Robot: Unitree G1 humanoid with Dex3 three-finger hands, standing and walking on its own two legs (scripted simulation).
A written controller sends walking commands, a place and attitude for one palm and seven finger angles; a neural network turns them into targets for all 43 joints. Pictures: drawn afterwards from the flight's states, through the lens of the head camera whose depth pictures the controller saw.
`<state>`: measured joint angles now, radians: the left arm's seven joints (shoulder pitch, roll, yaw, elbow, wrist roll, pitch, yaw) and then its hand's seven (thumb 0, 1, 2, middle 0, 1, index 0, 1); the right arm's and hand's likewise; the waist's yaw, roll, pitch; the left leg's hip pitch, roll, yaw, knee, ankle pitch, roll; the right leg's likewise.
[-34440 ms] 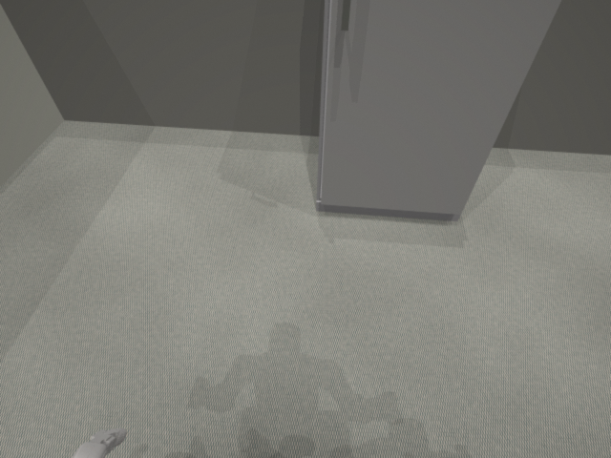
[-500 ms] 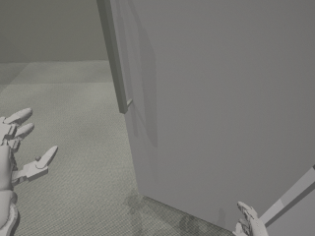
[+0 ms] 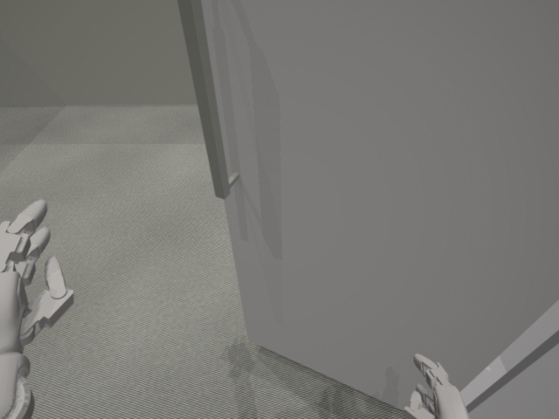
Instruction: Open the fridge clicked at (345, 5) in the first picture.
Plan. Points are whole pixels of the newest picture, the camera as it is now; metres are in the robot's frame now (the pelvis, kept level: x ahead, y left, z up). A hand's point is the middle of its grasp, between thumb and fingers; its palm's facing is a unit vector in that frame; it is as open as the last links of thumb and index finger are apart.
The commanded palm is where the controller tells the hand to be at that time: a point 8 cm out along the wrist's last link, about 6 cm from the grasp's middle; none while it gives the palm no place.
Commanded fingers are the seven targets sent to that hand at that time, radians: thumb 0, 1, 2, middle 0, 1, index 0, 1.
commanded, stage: step back with the hand held close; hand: left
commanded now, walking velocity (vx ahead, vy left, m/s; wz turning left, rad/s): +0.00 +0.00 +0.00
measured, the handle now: (213, 85) +0.49 +0.17 +0.26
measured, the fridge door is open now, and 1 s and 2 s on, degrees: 66 66 66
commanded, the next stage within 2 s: stop stepping back and stand still in 1.18 s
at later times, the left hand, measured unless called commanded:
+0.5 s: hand (47, 309) +0.17 +0.28 +0.15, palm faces +0.35 -0.80 -0.49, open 7.4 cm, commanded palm +0.11 +0.32 +0.17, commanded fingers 0.00 0.90 0.90 -0.20 -0.30 -0.20 -0.30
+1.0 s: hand out of the picture +0.07 +0.28 +0.17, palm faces +0.48 -0.75 -0.46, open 7.4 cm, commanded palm -0.01 +0.32 +0.17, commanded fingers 0.00 0.90 0.90 -0.20 -0.30 -0.20 -0.30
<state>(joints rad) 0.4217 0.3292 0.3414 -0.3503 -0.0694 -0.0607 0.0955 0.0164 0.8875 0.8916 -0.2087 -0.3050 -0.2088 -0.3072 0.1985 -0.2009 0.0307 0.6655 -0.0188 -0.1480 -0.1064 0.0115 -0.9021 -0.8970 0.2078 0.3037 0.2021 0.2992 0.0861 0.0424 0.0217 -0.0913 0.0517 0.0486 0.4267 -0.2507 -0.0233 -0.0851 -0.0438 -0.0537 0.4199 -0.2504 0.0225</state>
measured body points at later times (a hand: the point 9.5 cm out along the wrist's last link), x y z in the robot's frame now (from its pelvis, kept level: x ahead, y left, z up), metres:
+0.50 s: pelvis -0.04 +0.03 -0.01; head -0.02 +0.03 +0.44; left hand +0.15 +0.33 +0.17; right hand +0.14 -0.21 -0.08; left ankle -0.01 +0.13 -0.74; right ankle -0.01 -0.13 -0.74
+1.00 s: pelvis -0.13 +0.01 -0.02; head -0.11 +0.03 +0.43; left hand +0.04 +0.32 +0.20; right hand +0.03 -0.22 -0.10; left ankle -0.01 +0.13 -0.74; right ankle -0.01 -0.12 -0.74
